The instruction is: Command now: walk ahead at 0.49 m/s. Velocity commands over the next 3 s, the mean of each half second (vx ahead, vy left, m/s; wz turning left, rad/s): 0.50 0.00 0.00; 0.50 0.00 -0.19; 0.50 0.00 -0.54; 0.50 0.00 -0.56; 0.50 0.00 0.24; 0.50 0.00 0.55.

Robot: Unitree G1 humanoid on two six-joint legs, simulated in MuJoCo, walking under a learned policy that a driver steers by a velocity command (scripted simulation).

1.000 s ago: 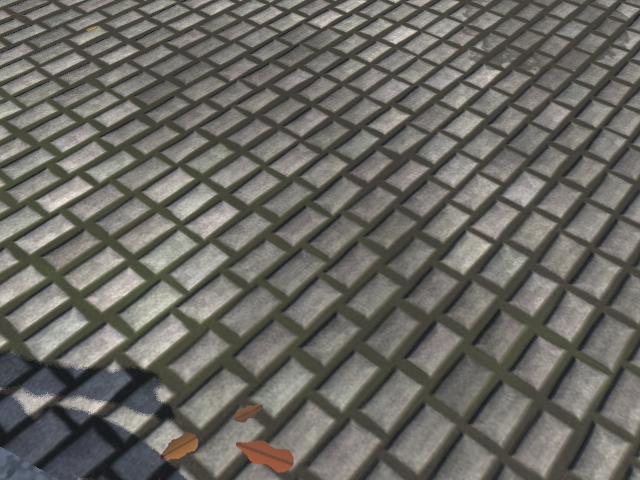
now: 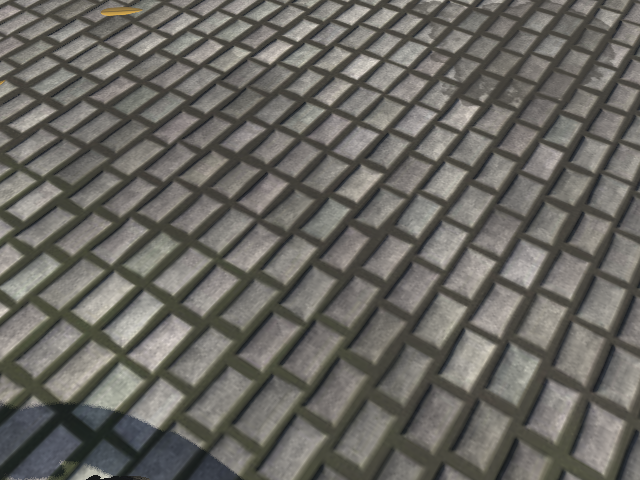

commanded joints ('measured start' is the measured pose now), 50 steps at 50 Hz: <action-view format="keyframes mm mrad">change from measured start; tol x32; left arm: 1 -110 87 19 -106 -4 -23 -17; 7 412 233 78 8 9 -15 0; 50 17 42 33 -18 -6 24 5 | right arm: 1 25 -179 -44 -23 6 8 -9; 27 -429 -63 1 -183 -1 -19 35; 34 81 -221 -63 -57 -13 -13 19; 50 -110 -144 -38 11 -26 -34 -18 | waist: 1 15 96 66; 7 202 -192 -414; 11 108 -28 -47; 28 142 -23 62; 34 -34 288 -404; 50 18 74 69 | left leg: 1 10 321 -146 -14 287 156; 4 16 264 -92 262 669 106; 8 -799 78 -162 1111 -241 11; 28 -662 140 -57 297 266 12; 32 -36 161 -85 298 238 119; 34 389 463 -772 105 -46 311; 39 -152 311 -244 -33 165 161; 50 -79 298 86 -116 363 129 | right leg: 1 -3 18 -5 -64 -77 -32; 5 628 -13 30 -62 -102 -149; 7 1050 -293 720 -263 -411 -313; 14 458 -126 183 -428 -80 -239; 31 690 -111 7 -118 362 -132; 35 -128 91 112 736 -607 -40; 50 -39 -10 4 121 40 -19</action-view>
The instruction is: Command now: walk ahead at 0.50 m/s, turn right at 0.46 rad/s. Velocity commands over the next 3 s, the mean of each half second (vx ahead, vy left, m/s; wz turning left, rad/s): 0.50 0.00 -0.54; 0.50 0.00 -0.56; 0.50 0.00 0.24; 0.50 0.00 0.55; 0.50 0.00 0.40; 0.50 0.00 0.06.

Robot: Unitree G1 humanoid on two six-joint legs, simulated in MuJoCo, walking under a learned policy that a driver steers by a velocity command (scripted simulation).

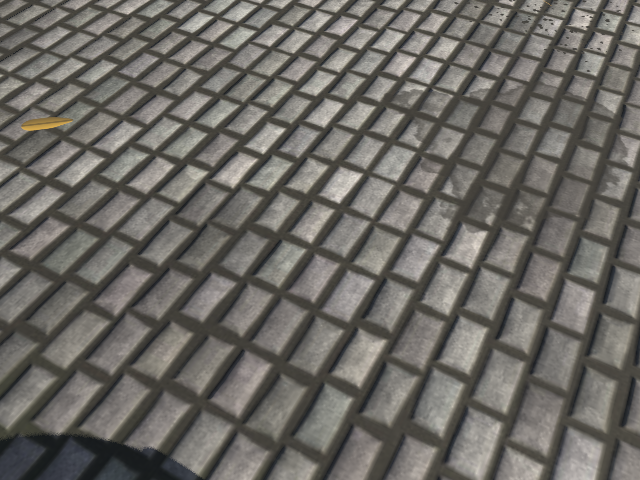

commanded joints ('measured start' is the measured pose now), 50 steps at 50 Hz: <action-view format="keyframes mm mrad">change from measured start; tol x32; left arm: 1 -118 22 -4 -104 2 -13 -20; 35 278 36 7 -198 -19 -11 31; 50 -86 21 -2 -254 8 -3 -9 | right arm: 1 -12 -169 -36 -42 10 -2 -13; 28 -362 -123 -14 -259 22 -15 17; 35 67 -309 -84 -167 0 -25 15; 50 -27 -179 -42 -108 29 -2 10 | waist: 1 -21 71 76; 12 174 -119 -400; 32 43 -88 -48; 35 13 434 -323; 50 -2 93 39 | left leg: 1 -18 299 -49 -88 341 109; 9 71 302 49 468 1023 35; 10 -159 258 47 757 746 -6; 11 -644 12 -7 1172 -212 -81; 12 -766 9 -275 1276 -339 -60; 32 -310 57 -245 242 164 -42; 35 324 487 -985 114 -234 208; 50 -97 280 -187 -62 271 141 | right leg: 1 -6 1 -49 -103 52 -14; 9 406 173 -197 -218 -192 -151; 12 1130 -247 769 -477 -339 -452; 19 511 -56 254 -561 67 -305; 31 539 -29 343 -388 -179 -175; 37 -114 90 91 534 -517 -8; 50 32 13 -32 -26 -83 3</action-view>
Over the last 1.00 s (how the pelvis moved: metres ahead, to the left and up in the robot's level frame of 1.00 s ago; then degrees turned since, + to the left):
0.56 0.02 0.00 -7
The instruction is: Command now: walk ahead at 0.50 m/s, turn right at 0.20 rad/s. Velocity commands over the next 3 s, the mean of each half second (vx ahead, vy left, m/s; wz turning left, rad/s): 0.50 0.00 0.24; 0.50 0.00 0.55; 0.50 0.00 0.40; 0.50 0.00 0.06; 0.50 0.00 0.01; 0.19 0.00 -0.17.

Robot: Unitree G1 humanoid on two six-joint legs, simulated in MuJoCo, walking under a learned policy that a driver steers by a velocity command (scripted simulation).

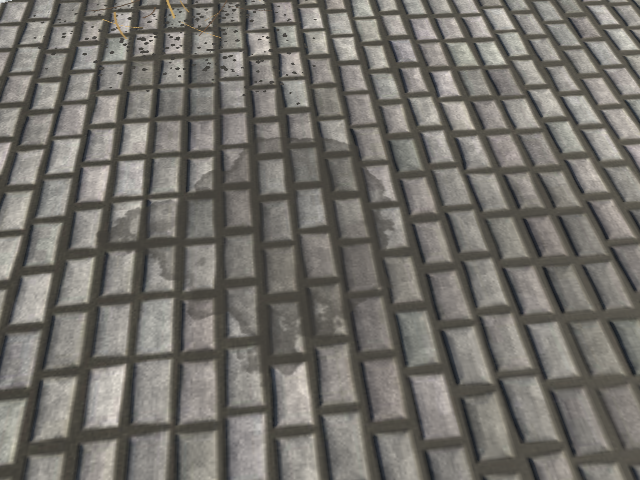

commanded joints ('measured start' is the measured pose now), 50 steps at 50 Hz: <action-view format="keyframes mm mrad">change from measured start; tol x32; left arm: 1 -110 -1 -15 -92 7 -32 -18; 10 281 277 72 -11 39 -46 2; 50 -191 39 -7 -3 24 -88 3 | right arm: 1 -32 -168 -29 -46 23 -4 1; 50 -20 -178 -50 -175 21 34 -25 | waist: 1 11 89 39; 10 174 -239 -439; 28 140 9 76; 36 38 334 -260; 50 20 114 -20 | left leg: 1 -32 243 -145 -123 276 177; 8 -26 219 -134 258 616 94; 10 -579 8 -142 891 -346 -5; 12 -730 84 -231 1024 -270 5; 30 -627 117 -107 394 168 41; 34 -191 -45 2 319 73 140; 37 444 350 -993 19 -222 416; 42 -60 207 -537 -16 273 288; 50 -206 102 -389 -37 194 210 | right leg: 1 43 9 -60 -178 93 -6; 8 566 95 -104 -409 52 -88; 10 1130 -349 533 -460 -50 -297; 17 558 -189 64 -723 61 -204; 27 648 -187 -227 -759 150 -157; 34 714 -156 -333 -225 754 -66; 35 477 -114 -335 78 471 -11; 36 30 102 -233 425 -454 57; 37 -77 121 9 531 -501 39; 50 159 68 -27 -267 190 68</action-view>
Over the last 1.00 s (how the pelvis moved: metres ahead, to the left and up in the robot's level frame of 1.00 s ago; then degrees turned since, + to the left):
0.54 -0.10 0.00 -34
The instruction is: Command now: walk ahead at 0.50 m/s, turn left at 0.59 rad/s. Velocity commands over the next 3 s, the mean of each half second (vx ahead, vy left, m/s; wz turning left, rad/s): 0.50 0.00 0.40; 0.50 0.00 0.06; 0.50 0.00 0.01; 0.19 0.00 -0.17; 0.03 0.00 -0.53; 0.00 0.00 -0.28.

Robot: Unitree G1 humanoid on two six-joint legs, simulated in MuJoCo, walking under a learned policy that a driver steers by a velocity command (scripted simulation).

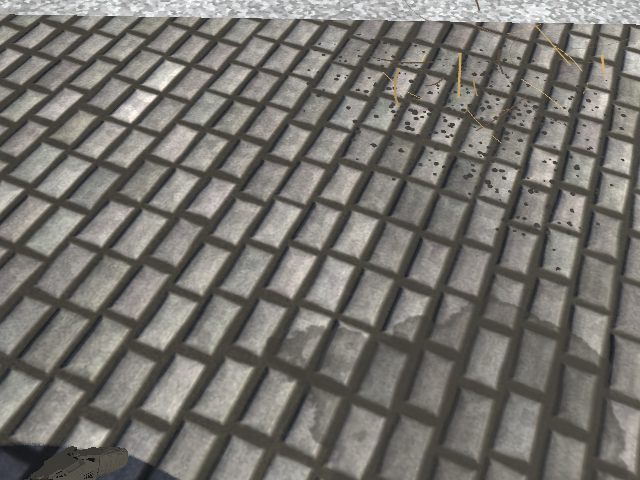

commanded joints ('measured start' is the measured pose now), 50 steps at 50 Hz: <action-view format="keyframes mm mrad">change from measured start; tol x32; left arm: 1 -104 49 5 -80 -12 -16 -12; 35 397 11 -33 100 -12 7 -7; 50 -21 42 -23 26 -18 12 -28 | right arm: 1 4 -181 -49 -59 6 -9 -15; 30 -347 -71 13 -202 3 -32 36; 35 113 -302 -66 -85 -22 -19 15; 50 0 -173 -26 -4 -7 -45 5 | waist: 1 -10 105 -29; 8 81 159 -85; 11 114 -308 -382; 29 146 -52 9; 35 -17 323 -394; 50 14 75 6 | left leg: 1 -95 200 -167 -109 136 133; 8 28 212 -303 137 209 72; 11 -556 26 -77 881 -398 -61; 13 -623 115 -63 956 -243 -67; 31 -330 141 107 169 118 -33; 33 -2 103 143 120 134 16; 35 571 498 -502 57 -14 242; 50 8 291 17 -225 205 125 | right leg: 1 145 72 -49 -161 159 9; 9 599 -13 40 -291 2 -134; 11 1037 -340 732 -419 -365 -357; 16 560 -152 259 -525 -151 -257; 33 600 -100 -66 -240 463 -166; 35 30 120 -115 394 -427 -66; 37 -147 35 -11 529 -437 -86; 50 53 -12 -76 -96 150 -35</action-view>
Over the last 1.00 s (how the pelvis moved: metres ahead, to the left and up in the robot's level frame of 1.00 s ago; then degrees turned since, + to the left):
0.52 0.09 0.00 29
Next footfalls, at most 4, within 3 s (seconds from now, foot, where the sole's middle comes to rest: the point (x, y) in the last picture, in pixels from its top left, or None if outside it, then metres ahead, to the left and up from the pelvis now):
0.18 right None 0.29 -0.14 -0.78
0.68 left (225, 462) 0.50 0.16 -0.78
1.20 right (304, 317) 0.84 -0.01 -0.78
1.68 left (192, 248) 1.06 0.26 -0.78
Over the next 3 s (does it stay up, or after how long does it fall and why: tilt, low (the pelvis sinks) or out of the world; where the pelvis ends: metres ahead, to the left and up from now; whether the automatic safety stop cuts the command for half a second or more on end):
stays up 0.99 0.11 -0.01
